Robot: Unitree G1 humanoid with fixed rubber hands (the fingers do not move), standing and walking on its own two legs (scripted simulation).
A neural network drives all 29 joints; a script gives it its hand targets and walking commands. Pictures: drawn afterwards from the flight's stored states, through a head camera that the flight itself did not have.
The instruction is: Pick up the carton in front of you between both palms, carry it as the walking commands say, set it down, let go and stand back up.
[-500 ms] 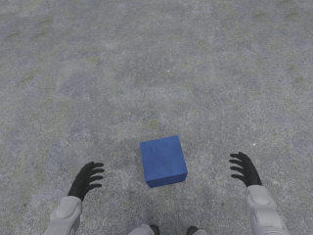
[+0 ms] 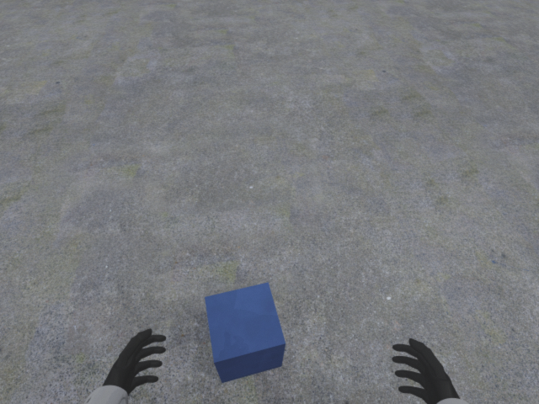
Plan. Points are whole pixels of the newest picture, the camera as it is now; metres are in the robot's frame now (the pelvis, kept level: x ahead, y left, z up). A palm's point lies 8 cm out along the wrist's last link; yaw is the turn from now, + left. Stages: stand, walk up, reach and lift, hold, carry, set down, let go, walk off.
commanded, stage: let go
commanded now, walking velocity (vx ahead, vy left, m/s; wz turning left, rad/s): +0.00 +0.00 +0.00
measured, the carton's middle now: (244, 333) +0.44 +0.09 -0.65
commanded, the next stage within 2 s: stand in 0.24 s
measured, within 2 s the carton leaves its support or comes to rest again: neither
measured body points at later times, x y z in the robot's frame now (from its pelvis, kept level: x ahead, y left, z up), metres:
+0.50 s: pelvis +0.02 +0.03 +0.00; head +0.02 +0.04 +0.44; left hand +0.18 +0.31 -0.09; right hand +0.15 -0.27 -0.08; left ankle -0.01 +0.13 -0.74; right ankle +0.00 -0.10 -0.74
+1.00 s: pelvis +0.02 +0.04 +0.00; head +0.02 +0.05 +0.45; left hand +0.17 +0.33 -0.11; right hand +0.13 -0.27 -0.09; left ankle -0.01 +0.13 -0.74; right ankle +0.00 -0.10 -0.74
